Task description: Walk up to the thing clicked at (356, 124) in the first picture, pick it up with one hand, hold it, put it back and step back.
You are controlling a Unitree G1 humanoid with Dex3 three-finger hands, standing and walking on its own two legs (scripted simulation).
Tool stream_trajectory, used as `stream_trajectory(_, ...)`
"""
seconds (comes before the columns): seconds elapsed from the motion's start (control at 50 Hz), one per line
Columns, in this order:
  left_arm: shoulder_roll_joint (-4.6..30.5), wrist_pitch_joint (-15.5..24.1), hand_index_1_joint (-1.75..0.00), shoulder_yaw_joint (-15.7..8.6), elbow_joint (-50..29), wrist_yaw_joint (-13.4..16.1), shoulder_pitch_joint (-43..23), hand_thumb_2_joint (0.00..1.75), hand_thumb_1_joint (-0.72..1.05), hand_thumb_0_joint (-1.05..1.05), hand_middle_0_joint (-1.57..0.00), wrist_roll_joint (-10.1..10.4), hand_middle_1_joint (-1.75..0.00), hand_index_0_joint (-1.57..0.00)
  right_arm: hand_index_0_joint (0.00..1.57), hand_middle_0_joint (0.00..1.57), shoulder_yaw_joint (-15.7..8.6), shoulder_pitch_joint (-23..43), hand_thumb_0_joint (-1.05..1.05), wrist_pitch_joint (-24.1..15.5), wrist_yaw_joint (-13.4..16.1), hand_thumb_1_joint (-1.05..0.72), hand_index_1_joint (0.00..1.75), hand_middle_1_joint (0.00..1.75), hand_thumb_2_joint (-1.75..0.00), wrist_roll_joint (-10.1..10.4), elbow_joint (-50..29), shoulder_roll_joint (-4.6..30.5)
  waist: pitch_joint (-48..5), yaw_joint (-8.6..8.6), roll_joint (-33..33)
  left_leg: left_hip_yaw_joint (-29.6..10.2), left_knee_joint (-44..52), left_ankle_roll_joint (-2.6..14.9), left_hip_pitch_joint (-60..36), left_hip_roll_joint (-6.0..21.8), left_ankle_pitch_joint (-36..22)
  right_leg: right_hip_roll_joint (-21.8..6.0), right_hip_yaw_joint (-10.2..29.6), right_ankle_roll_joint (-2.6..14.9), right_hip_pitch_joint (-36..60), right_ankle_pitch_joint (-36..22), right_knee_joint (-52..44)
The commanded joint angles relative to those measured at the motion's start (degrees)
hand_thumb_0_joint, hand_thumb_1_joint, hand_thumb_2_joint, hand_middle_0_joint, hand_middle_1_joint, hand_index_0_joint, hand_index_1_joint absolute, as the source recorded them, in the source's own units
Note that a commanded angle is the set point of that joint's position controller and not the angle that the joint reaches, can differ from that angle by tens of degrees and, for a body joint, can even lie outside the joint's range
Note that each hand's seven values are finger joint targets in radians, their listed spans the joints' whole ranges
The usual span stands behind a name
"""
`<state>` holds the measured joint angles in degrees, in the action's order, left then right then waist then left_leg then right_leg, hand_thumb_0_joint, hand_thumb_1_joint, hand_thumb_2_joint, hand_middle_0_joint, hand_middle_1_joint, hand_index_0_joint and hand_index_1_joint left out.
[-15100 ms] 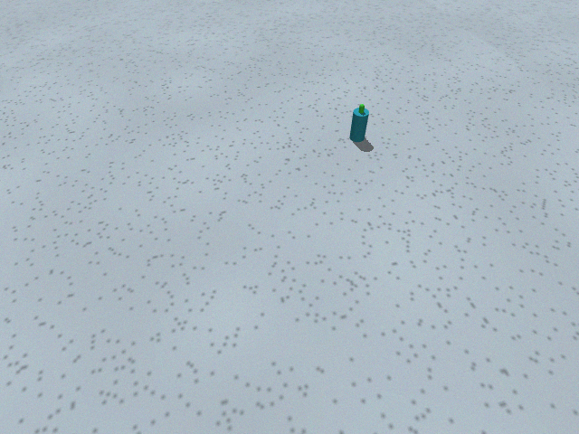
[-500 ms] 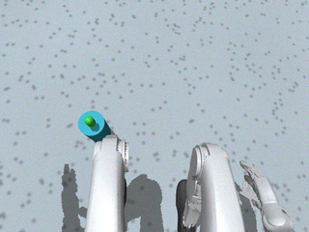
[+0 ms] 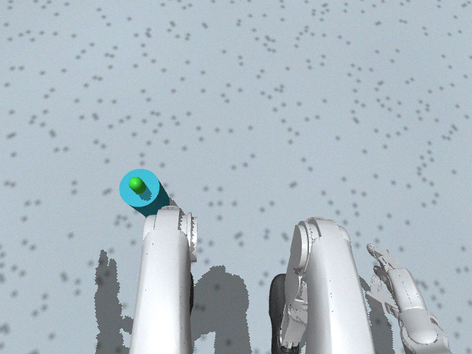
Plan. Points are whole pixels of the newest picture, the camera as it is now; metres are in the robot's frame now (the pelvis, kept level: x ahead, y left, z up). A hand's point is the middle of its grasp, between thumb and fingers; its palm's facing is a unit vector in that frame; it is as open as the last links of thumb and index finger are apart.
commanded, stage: go down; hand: left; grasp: from the side
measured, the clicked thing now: (145, 193) +0.38 +0.24 -0.26
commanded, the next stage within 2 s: none
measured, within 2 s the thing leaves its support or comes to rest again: neither
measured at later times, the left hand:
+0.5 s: hand out of the picture +0.28 +0.42 +0.02, palm faces +0.23 -0.97 -0.08, open 17.4 cm
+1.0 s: hand out of the picture +0.28 +0.42 +0.02, palm faces +0.23 -0.97 -0.09, open 17.5 cm
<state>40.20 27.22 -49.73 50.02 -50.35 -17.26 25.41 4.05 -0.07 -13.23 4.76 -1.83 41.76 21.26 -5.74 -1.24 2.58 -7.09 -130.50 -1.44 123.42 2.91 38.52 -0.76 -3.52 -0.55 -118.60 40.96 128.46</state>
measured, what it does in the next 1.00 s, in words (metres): stands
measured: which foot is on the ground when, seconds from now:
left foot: down 0.00-1.00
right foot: down 0.00-1.00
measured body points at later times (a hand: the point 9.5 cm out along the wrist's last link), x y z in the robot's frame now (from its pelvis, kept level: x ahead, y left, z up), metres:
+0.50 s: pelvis +0.00 +0.00 +0.00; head +0.20 +0.06 +0.40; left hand +0.27 +0.47 +0.03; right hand +0.23 -0.26 -0.10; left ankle +0.09 +0.14 -0.34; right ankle +0.09 -0.12 -0.34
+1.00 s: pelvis +0.00 +0.00 +0.00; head +0.19 +0.06 +0.40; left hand +0.26 +0.47 +0.03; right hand +0.22 -0.26 -0.10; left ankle +0.09 +0.14 -0.34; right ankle +0.09 -0.12 -0.34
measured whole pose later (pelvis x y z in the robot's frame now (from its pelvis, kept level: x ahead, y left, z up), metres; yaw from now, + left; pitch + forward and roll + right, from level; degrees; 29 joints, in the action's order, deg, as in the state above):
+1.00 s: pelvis +0.00 +0.00 +0.00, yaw +0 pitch +31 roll -6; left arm 41.3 26.9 -49.9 49.6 -49.2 -17.2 24.0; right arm 4.3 -0.3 -12.9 4.6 -1.9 41.0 21.2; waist -5.7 -0.9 2.6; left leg -7.3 -130.7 -1.2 123.6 2.7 38.2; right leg -0.6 -3.6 -0.9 -118.4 40.6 128.3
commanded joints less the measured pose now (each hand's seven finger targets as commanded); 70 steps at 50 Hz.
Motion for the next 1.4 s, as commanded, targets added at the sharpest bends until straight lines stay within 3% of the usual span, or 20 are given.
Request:
stream_trajectory(0.0,22.65,3.08,-0.05,-5.80,-11.05,0.28,-4.14,0.06,-0.50,0.00,-0.05,2.75,-0.05,-0.05,0.20,0.20,-4.93,-3.79,0.00,-2.19,1.26,-0.93,0.30,0.30,-0.91,0.28,-4.32,12.46,-33.43,-3.30,-10.19,3.77,16.84,2.41,-25.64,-1.31,-6.00,2.26,-0.88,2.68,15.06,-5.70,-13.99)
stream_trajectory(0.1,22.14,3.08,-0.07,-4.39,-10.48,0.20,-5.97,0.06,-0.54,0.00,-0.06,2.13,-0.07,-0.06,0.20,0.20,-5.03,-3.34,0.00,-2.28,1.28,-0.93,0.30,0.30,-0.91,0.28,-4.67,12.34,-32.50,-2.32,-9.65,3.61,17.04,2.60,-24.63,-1.27,-3.39,2.32,-1.03,2.66,13.98,-3.75,-14.47)
stream_trajectory(0.14,22.86,2.94,-0.06,-4.89,-10.53,0.46,-3.89,0.04,-0.55,0.00,-0.06,1.61,-0.06,-0.06,0.20,0.20,-5.10,-3.72,0.00,-2.21,1.31,-0.93,0.30,0.30,-0.91,0.19,-4.43,12.53,-33.33,-3.22,-10.75,3.63,17.50,2.38,-26.51,-1.20,-3.85,2.40,-1.28,2.76,13.79,-4.28,-14.12)
stream_trajectory(0.3,22.80,2.84,-0.08,-5.04,-10.49,1.14,-4.88,0.06,-0.53,0.00,-0.06,1.68,-0.08,-0.06,0.20,0.20,-4.94,-3.24,0.00,-2.18,1.33,-0.93,0.30,0.30,-0.91,0.37,-5.06,12.42,-32.30,-2.68,-10.46,3.56,17.39,2.55,-25.56,-1.36,-4.30,2.34,-1.37,2.79,13.49,-4.93,-14.29)
stream_trajectory(0.38,22.75,2.71,-0.08,-5.50,-12.24,1.33,-2.52,0.06,-0.53,0.00,-0.06,1.70,-0.08,-0.06,0.20,0.20,-5.19,-4.08,0.00,-1.88,1.32,-0.93,0.30,0.30,-0.91,0.32,-4.90,12.51,-34.71,-3.82,-11.71,3.71,17.61,2.30,-28.01,-1.34,-6.89,2.33,-1.40,2.83,14.76,-6.75,-14.16)
stream_trajectory(0.42,22.85,2.53,-0.08,-5.57,-11.73,1.41,-3.29,0.07,-0.51,0.00,-0.06,1.79,-0.09,-0.06,0.20,0.20,-5.13,-3.82,0.00,-2.03,1.27,-0.92,0.30,0.30,-0.91,0.47,-5.01,12.69,-34.10,-3.12,-11.20,3.26,17.69,2.40,-27.80,-1.23,-6.15,2.44,-1.95,2.88,13.91,-6.63,-13.55)
stream_trajectory(0.44,20.48,2.42,-0.08,-4.38,-9.47,1.36,-2.50,0.06,-0.54,0.00,-0.06,1.81,-0.08,-0.06,0.20,0.20,-5.00,-4.15,0.00,-1.91,1.18,-0.93,0.30,0.30,-0.91,0.51,-4.68,12.58,-32.98,-2.23,-10.90,2.94,17.70,2.39,-27.54,-1.32,-6.37,2.50,-2.39,2.98,12.74,-6.89,-13.02)
stream_trajectory(0.5,22.99,2.95,-0.09,-5.40,-11.34,1.40,-3.61,0.07,-0.56,0.00,-0.06,1.46,-0.10,-0.06,0.20,0.20,-5.04,-4.30,0.00,-1.73,1.26,-0.93,0.30,0.30,-0.91,0.39,-4.45,12.65,-33.65,-3.31,-12.48,2.97,17.99,2.22,-28.59,-1.17,-6.80,2.43,-2.20,3.04,12.97,-7.18,-12.85)
stream_trajectory(0.54,23.16,3.08,-0.09,-4.65,-10.88,1.42,-5.35,0.07,-0.56,0.00,-0.06,0.99,-0.09,-0.06,0.20,0.20,-5.01,-3.23,0.00,-1.83,1.34,-0.93,0.30,0.30,-0.91,0.36,-5.28,12.80,-31.78,-2.08,-12.15,2.86,18.12,2.45,-27.04,-1.13,-3.78,2.44,-2.23,2.90,11.85,-5.34,-13.18)
stream_trajectory(0.56,21.97,3.16,-0.09,-4.38,-10.55,1.38,-5.32,0.06,-0.55,0.00,-0.06,1.18,-0.09,-0.06,0.20,0.20,-5.02,-3.87,0.00,-1.87,1.20,-0.93,0.30,0.30,-0.91,0.35,-4.79,12.71,-31.47,-2.03,-12.06,2.79,18.29,2.39,-27.02,-1.15,-3.60,2.47,-2.22,2.91,11.98,-5.17,-13.13)
stream_trajectory(0.58,23.17,3.28,-0.08,-5.38,-10.87,1.40,-4.59,0.06,-0.56,0.00,-0.06,1.22,-0.08,-0.06,0.20,0.20,-4.94,-3.68,0.00,-1.85,1.23,-0.93,0.30,0.30,-0.91,0.27,-4.82,12.52,-32.58,-2.77,-11.69,3.08,18.00,2.36,-27.01,-1.20,-4.37,2.45,-2.07,2.83,13.24,-5.49,-13.41)
stream_trajectory(0.68,22.42,3.26,-0.10,-4.62,-8.87,0.64,-5.44,0.06,-0.57,0.00,-0.06,1.69,-0.10,-0.07,0.20,0.20,-4.80,-3.92,0.00,-1.89,1.13,-0.93,0.30,0.30,-0.91,0.26,-4.72,12.64,-32.21,-1.94,-10.46,3.49,16.85,2.48,-25.76,-1.35,-4.48,2.29,-1.40,2.67,13.39,-5.03,-13.98)
stream_trajectory(0.8,24.99,2.88,-0.09,-5.89,-11.74,1.15,-4.68,0.06,-0.56,0.00,-0.06,1.04,-0.10,-0.06,0.20,0.20,-4.83,-3.97,0.00,-1.80,1.23,-0.93,0.30,0.30,-0.91,0.26,-5.24,12.93,-34.82,-3.29,-12.38,3.59,17.22,2.33,-27.94,-1.37,-6.30,2.33,-1.71,2.86,14.47,-6.87,-13.35)
stream_trajectory(0.84,22.37,2.50,-0.10,-5.13,-10.13,1.27,-2.92,0.06,-0.55,0.00,-0.06,1.28,-0.10,-0.07,0.20,0.20,-4.85,-4.27,0.00,-1.78,1.17,-0.93,0.30,0.30,-0.90,0.27,-4.72,12.93,-34.37,-2.88,-12.02,3.28,17.12,2.29,-28.80,-1.42,-7.51,2.45,-2.15,2.97,12.99,-7.67,-12.76)
stream_trajectory(0.92,24.51,3.06,-0.10,-6.06,-11.51,1.84,-4.16,0.07,-0.58,0.00,-0.07,1.18,-0.11,-0.07,0.20,0.20,-4.68,-3.09,0.00,-1.79,1.26,-0.93,0.30,0.30,-0.90,0.24,-5.38,12.72,-33.23,-3.31,-12.14,3.67,17.41,2.45,-26.52,-1.43,-4.82,2.38,-1.58,2.84,13.70,-5.64,-13.51)
stream_trajectory(1.14,22.59,2.42,-0.11,-3.90,-10.91,2.09,-4.97,0.07,-0.55,0.00,-0.06,0.33,-0.12,-0.07,0.20,0.20,-5.02,-3.78,0.00,-1.69,1.35,-0.92,0.30,0.30,-0.90,0.33,-5.28,12.69,-32.46,-1.94,-11.95,3.26,18.07,2.48,-27.04,-1.36,-3.39,2.40,-2.03,2.82,12.61,-4.86,-13.98)
stream_trajectory(1.22,24.96,2.76,-0.11,-5.37,-11.31,2.69,-5.26,0.07,-0.58,0.00,-0.06,-0.01,-0.13,-0.07,0.20,0.20,-4.85,-3.42,0.00,-1.68,1.43,-0.92,0.30,0.30,-0.90,0.21,-5.37,12.40,-33.00,-2.88,-11.04,3.64,17.63,2.57,-26.02,-1.39,-3.70,2.31,-1.29,2.70,14.23,-4.63,-14.57)
stream_trajectory(1.24,23.23,2.84,-0.12,-4.79,-10.77,2.55,-3.99,0.09,-0.56,0.00,-0.06,0.34,-0.14,-0.07,0.20,0.20,-4.79,-4.00,0.00,-1.61,1.35,-0.92,0.30,0.30,-0.90,0.26,-4.72,12.59,-32.47,-2.53,-11.59,3.42,17.88,2.50,-27.02,-1.40,-4.16,2.39,-1.76,2.81,13.00,-5.20,-13.83)
stream_trajectory(1.34,24.65,2.84,-0.13,-5.29,-10.35,2.77,-5.13,0.08,-0.58,0.00,-0.07,-0.12,-0.15,-0.08,0.20,0.20,-4.77,-3.56,0.00,-1.54,1.42,-0.92,0.30,0.30,-0.90,0.21,-5.42,12.54,-32.71,-2.69,-11.25,3.56,17.68,2.56,-26.52,-1.45,-4.37,2.34,-1.48,2.82,13.49,-5.38,-14.22)
stream_trajectory(1.38,23.46,2.93,-0.13,-4.36,-10.70,2.70,-5.03,0.08,-0.60,0.00,-0.06,-0.34,-0.14,-0.08,0.20,0.20,-4.95,-3.46,0.00,-1.53,1.28,-0.92,0.30,0.30,-0.90,0.19,-5.32,12.42,-31.32,-2.72,-11.71,3.30,18.66,2.48,-26.23,-1.29,-2.05,2.44,-1.72,2.84,12.37,-3.53,-14.34)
